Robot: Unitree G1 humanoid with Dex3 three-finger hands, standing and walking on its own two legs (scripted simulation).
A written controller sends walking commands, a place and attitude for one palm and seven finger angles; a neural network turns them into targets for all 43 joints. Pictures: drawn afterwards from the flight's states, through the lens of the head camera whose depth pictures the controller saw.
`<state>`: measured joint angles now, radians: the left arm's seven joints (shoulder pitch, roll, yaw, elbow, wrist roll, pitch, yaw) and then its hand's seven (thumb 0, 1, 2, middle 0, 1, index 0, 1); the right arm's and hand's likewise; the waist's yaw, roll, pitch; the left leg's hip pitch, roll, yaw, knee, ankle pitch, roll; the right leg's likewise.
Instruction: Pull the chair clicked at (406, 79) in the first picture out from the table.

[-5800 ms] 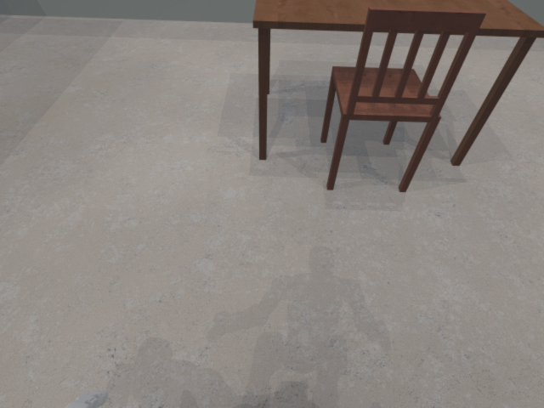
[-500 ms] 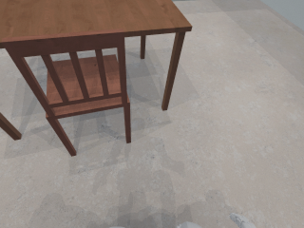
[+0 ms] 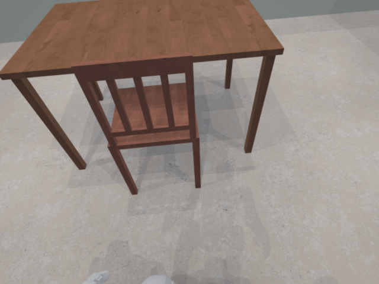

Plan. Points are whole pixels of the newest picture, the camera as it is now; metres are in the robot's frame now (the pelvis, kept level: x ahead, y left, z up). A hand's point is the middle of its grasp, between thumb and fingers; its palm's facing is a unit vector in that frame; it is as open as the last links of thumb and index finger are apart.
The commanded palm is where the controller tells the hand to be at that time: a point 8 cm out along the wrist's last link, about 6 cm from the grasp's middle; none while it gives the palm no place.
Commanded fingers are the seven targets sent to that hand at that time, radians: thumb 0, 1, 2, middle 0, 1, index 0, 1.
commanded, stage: turn to face it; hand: left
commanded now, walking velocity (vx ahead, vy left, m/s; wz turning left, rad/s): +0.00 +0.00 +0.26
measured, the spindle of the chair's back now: (144, 104) +0.74 +0.20 -0.10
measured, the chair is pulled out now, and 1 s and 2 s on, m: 0.00 0.00 0.00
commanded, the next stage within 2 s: take the last steps up to it in 0.02 s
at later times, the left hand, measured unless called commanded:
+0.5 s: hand out of the picture +0.02 +0.28 -0.17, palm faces +0.16 -0.97 -0.20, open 7.4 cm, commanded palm none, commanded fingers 0.00 0.90 0.90 -0.20 -0.30 -0.20 -0.30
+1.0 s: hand (106, 246) +0.24 +0.24 -0.16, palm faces +0.22 -0.95 -0.22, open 7.2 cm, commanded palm none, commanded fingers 0.00 0.90 0.90 -0.20 -0.30 -0.20 -0.30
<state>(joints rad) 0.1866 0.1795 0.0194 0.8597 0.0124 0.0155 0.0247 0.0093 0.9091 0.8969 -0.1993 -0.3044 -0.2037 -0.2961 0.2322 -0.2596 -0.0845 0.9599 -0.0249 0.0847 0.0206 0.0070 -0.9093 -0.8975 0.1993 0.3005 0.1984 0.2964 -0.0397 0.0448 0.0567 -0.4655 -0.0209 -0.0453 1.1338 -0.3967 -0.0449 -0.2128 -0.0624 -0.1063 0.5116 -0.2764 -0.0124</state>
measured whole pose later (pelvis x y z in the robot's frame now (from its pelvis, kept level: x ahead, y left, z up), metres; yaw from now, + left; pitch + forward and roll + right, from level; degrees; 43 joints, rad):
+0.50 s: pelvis +0.03 +0.08 +0.01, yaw +7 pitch -1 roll -1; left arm 0.29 0.25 0.05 1.04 0.02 0.03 -0.01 0.01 0.91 0.90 -0.19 -0.30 -0.20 -0.30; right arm 0.32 -0.15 -0.01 1.03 -0.02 -0.03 -0.01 0.00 -0.91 -0.90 0.20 0.30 0.20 0.30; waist 0.01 -0.04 0.01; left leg -0.05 -0.06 0.03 0.33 -0.26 0.08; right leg -0.51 -0.10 -0.06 1.05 -0.30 0.03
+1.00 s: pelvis +0.19 +0.05 +0.00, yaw +10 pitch -1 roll +0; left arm 0.21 0.14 0.06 1.00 0.00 -0.06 0.03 -0.01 0.95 0.90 -0.20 -0.30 -0.20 -0.30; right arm 0.38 -0.17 -0.05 1.11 -0.03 0.00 -0.01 0.01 -0.91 -0.90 0.20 0.30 0.20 0.30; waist -0.04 0.03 0.03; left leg -0.45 0.05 0.00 1.15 -0.32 0.03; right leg -0.25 -0.01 -0.15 0.47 -0.21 -0.07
